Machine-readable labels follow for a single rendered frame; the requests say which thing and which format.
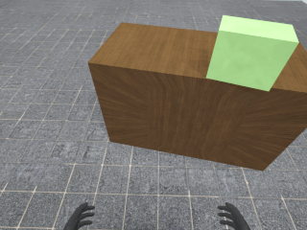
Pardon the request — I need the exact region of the carton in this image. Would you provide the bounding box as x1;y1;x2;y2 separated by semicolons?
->
206;15;299;92

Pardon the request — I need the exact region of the pedestal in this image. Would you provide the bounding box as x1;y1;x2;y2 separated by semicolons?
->
87;22;307;171

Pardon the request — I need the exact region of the left robot hand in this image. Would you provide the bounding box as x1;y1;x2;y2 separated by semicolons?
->
63;202;95;230

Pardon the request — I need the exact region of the right robot hand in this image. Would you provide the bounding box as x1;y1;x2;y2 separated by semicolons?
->
217;202;250;230

